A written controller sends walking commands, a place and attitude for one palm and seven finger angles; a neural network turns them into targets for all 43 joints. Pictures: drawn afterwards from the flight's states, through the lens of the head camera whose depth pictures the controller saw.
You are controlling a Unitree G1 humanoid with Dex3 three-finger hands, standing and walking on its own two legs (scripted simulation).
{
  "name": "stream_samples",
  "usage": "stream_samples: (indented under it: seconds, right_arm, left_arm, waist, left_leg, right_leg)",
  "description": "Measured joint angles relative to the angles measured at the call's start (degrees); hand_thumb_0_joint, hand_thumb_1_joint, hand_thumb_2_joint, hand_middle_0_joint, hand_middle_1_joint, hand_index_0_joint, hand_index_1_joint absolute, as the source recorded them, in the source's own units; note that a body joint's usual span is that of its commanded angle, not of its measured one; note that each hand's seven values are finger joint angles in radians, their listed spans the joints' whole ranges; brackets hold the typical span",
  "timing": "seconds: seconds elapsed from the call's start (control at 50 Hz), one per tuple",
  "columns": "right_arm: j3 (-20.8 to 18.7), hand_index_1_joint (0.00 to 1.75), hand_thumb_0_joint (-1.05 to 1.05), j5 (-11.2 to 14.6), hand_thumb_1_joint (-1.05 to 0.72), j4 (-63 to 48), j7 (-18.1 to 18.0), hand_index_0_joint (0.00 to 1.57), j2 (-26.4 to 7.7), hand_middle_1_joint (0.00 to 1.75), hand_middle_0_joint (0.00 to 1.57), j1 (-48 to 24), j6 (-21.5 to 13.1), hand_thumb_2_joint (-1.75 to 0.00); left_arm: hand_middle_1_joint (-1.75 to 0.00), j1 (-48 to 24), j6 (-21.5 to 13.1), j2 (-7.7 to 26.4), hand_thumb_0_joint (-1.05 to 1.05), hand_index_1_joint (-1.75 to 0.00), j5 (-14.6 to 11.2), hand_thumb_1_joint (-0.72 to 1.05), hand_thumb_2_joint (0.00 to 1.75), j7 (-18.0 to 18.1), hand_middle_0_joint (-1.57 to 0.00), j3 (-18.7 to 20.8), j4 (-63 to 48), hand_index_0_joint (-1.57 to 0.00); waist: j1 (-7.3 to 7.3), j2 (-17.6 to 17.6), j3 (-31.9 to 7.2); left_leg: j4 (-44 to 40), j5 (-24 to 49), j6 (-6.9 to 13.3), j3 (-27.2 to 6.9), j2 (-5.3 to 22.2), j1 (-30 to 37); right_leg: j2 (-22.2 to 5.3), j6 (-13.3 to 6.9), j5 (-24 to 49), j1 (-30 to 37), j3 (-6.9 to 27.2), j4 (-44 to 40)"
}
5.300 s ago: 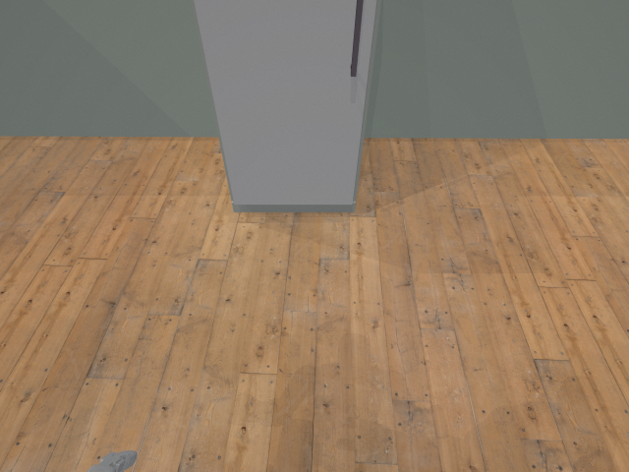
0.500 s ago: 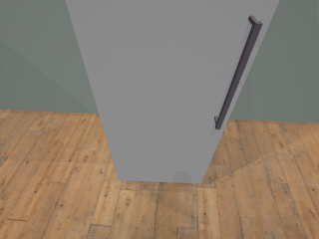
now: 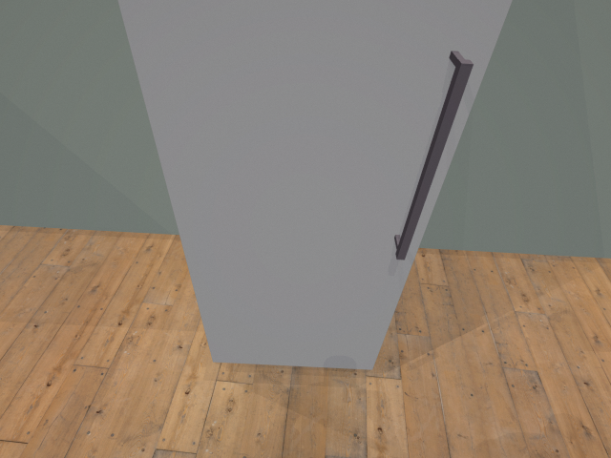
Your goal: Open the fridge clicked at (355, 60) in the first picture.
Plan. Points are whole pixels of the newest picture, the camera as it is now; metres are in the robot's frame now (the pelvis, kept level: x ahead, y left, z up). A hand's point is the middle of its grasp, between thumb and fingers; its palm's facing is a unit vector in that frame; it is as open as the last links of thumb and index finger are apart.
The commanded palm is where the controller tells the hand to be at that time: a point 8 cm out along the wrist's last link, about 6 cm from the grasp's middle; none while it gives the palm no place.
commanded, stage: come to a stop and stand still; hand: right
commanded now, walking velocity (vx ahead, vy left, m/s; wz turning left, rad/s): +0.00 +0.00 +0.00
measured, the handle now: (423, 173) +0.55 -0.16 +0.12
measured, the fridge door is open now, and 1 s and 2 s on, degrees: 0 0 0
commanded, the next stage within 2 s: look again from close up in 0.16 s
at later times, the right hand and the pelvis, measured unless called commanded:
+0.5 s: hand out of the picture +0.03 -0.17 -0.17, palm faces +0.05 +0.98 -0.21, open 7.3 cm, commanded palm none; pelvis +0.01 +0.01 +0.01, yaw -1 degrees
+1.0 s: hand out of the picture +0.03 -0.16 -0.16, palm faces +0.06 +0.97 -0.22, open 7.3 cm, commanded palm none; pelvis +0.01 +0.03 +0.01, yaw -2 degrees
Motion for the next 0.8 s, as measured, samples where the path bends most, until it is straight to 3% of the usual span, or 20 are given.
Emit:
stream_samples:
  seconds: [0.28, 0.8]
  right_arm:
    - [0.67, 0.30, 0.00, 0.31, -0.91, 1.22, 0.48, 0.20, 0.49, 0.30, 0.20, -1.10, 0.00, -0.90]
    - [0.59, 0.30, 0.00, 0.40, -0.91, 1.60, 0.55, 0.20, -1.10, 0.30, 0.20, -3.95, -0.19, -0.90]
  left_arm:
    - [-0.30, -3.51, -0.43, 2.83, 0.01, -0.30, -0.31, 0.91, 0.90, 0.20, -0.20, 0.07, 1.11, -0.20]
    - [-0.30, -5.97, 0.01, 2.65, 0.01, -0.30, -0.25, 0.91, 0.90, -0.07, -0.20, -0.53, 3.30, -0.20]
  waist:
    - [-0.20, 0.42, 3.85]
    - [-0.27, 0.44, 4.42]
  left_leg:
    - [-2.47, 0.52, 0.20, 0.86, -0.25, 2.12]
    - [-4.83, 0.81, 1.81, 2.38, -1.83, 4.39]
  right_leg:
    - [-0.17, 0.43, 1.04, 1.96, 0.85, -2.79]
    - [-1.78, 2.23, 1.91, 3.82, 2.18, -5.01]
